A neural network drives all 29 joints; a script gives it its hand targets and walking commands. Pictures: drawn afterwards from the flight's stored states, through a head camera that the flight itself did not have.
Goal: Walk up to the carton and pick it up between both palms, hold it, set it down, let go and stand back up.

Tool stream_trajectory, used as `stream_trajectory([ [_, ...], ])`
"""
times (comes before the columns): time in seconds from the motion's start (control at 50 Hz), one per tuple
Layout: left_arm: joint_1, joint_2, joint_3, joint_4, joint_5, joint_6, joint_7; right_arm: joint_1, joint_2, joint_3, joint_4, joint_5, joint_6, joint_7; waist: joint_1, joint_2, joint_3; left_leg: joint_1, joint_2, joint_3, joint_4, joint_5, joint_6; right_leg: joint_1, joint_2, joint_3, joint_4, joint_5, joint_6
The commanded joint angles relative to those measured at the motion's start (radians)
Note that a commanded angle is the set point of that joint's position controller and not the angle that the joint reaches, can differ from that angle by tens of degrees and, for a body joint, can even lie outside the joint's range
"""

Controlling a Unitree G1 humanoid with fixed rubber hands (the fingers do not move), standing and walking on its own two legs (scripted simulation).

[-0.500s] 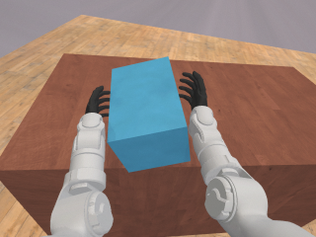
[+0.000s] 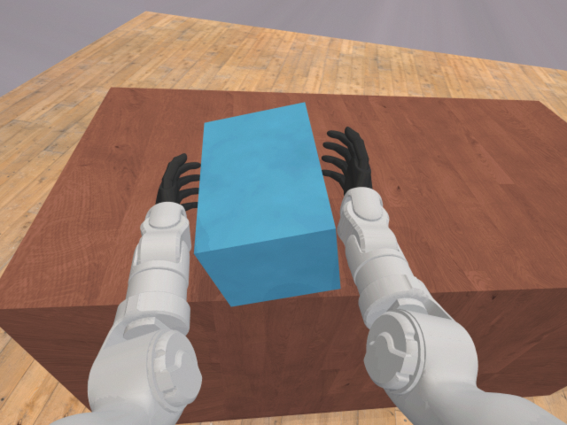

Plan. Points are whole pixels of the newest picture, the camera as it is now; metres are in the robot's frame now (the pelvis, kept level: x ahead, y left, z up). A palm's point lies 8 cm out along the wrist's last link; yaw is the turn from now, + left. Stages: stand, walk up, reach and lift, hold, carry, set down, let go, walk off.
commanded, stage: set down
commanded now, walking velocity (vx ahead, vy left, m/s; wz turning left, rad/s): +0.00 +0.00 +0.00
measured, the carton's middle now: (269, 201) +0.46 +0.04 +0.08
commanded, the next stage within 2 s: none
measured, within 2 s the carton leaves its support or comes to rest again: rests again in 1.54 s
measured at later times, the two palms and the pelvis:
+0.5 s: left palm (170, 203) +0.41 +0.19 +0.11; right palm (348, 188) +0.43 -0.08 +0.14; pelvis +0.01 +0.00 +0.00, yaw +0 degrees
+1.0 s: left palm (174, 200) +0.43 +0.19 +0.10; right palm (346, 193) +0.44 -0.08 +0.13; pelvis +0.01 +0.00 +0.00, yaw -1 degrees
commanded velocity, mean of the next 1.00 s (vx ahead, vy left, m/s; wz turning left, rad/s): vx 0.00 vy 0.00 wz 0.00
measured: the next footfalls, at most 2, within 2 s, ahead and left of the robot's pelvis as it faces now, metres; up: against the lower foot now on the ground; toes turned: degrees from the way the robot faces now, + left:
none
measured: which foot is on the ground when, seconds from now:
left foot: down 0.00-1.00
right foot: down 0.00-1.00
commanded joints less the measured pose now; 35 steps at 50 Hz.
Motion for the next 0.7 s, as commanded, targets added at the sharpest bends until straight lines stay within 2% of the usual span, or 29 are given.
stream_trajectory([
  [0.0, -0.872, -0.396, -0.303, -0.140, -0.068, -0.132, -0.116, -0.515, 0.515, 0.228, 0.027, -0.054, 0.004, 0.155, 0.001, 0.067, -0.562, 0.186, -0.034, 0.085, 0.035, 0.278, -0.030, 0.103, 0.028, -0.071, 0.024, 0.359, 0.064],
  [0.14, -0.862, -0.406, -0.297, -0.094, -0.062, -0.127, -0.107, -0.537, 0.485, 0.163, 0.026, -0.086, 0.001, 0.161, -0.004, 0.101, -0.589, 0.266, -0.024, 0.078, 0.073, 0.377, -0.053, -0.017, 0.043, -0.089, -0.006, 0.270, 0.045],
  [0.26, -0.846, -0.397, -0.266, -0.061, -0.044, -0.122, -0.103, -0.552, 0.471, 0.125, 0.020, -0.112, 0.006, 0.171, 0.005, 0.105, -0.593, 0.270, -0.022, 0.079, 0.080, 0.407, -0.052, -0.047, 0.043, -0.092, -0.015, 0.234, 0.041],
  [0.48, -0.865, -0.353, -0.192, -0.025, -0.016, -0.145, -0.097, -0.544, 0.504, 0.081, 0.017, -0.169, 0.027, 0.188, 0.027, 0.085, -0.617, 0.193, -0.029, 0.096, 0.070, 0.380, -0.029, -0.013, 0.033, -0.079, 0.014, 0.280, 0.059],
  [0.68, -0.876, -0.327, -0.138, 0.028, 0.001, -0.173, -0.092, -0.530, 0.525, 0.030, 0.022, -0.233, 0.038, 0.192, 0.037, 0.075, -0.663, 0.193, -0.026, 0.104, 0.092, 0.440, -0.021, -0.066, 0.037, -0.081, 0.028, 0.302, 0.067],
])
